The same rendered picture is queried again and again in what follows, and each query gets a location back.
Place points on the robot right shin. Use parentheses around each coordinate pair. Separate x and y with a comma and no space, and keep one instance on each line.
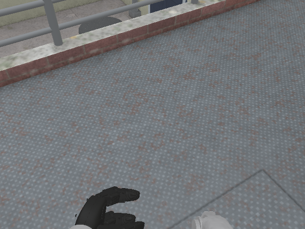
(208,213)

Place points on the robot left hand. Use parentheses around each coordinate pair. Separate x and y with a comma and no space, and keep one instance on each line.
(94,215)

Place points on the right robot thigh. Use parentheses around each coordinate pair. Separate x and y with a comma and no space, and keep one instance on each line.
(210,222)

